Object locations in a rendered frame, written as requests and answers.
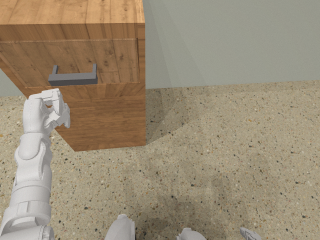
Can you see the right robot hand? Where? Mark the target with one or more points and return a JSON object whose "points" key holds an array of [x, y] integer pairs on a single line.
{"points": [[248, 234]]}

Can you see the drawer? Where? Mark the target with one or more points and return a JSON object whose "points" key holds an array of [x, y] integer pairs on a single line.
{"points": [[32, 61]]}

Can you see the left robot hand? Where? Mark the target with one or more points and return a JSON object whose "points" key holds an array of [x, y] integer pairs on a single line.
{"points": [[36, 117]]}

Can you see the right robot thigh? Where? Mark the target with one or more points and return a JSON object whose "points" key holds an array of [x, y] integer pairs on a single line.
{"points": [[190, 235]]}

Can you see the cabinet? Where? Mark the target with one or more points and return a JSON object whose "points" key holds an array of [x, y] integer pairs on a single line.
{"points": [[103, 115]]}

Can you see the left robot forearm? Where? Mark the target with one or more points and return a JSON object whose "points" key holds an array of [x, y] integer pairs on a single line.
{"points": [[30, 197]]}

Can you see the robot left shin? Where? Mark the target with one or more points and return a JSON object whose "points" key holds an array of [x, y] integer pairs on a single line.
{"points": [[122, 216]]}

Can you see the robot left upper arm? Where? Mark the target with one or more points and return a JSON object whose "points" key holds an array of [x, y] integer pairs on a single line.
{"points": [[41, 232]]}

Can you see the handle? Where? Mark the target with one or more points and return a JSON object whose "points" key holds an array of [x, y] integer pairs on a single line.
{"points": [[73, 79]]}

